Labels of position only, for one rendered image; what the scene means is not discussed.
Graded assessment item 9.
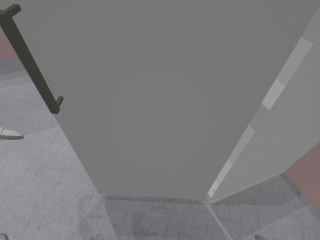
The robot left hand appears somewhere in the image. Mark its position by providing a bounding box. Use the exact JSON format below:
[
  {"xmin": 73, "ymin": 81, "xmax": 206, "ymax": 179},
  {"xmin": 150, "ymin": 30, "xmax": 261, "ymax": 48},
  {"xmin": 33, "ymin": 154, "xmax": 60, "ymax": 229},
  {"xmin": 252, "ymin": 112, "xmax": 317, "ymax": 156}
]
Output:
[{"xmin": 0, "ymin": 127, "xmax": 24, "ymax": 140}]

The fridge door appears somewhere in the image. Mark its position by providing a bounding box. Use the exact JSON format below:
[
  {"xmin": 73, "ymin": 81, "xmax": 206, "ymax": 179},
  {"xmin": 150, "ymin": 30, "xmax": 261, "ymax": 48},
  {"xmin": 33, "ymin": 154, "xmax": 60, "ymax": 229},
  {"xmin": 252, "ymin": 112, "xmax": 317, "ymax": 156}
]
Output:
[{"xmin": 0, "ymin": 0, "xmax": 320, "ymax": 200}]

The handle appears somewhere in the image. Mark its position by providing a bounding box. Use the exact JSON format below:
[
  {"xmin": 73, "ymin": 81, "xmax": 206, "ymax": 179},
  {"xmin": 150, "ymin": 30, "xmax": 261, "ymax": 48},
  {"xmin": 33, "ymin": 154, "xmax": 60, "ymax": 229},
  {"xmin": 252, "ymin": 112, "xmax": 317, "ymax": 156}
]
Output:
[{"xmin": 0, "ymin": 4, "xmax": 64, "ymax": 114}]

